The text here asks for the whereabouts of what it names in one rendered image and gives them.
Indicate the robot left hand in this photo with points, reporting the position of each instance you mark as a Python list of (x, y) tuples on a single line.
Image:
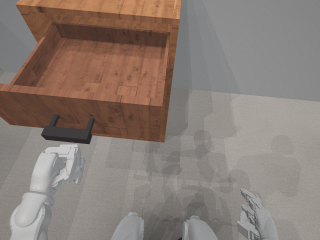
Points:
[(66, 160)]

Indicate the drawer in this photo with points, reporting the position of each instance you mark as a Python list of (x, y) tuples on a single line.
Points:
[(79, 71)]

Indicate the handle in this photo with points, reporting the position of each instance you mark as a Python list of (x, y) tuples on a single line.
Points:
[(63, 134)]

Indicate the robot right hand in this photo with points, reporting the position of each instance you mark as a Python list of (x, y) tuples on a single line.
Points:
[(261, 224)]

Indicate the left robot shin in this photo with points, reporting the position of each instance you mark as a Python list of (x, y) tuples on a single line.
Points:
[(132, 214)]

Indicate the robot left forearm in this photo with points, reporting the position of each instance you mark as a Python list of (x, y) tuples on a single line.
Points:
[(31, 219)]

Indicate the cabinet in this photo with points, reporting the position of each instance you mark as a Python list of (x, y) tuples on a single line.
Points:
[(153, 15)]

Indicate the robot shin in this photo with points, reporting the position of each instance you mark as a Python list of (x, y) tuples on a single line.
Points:
[(194, 217), (132, 214)]

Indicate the right robot shin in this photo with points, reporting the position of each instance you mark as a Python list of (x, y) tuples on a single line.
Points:
[(194, 217)]

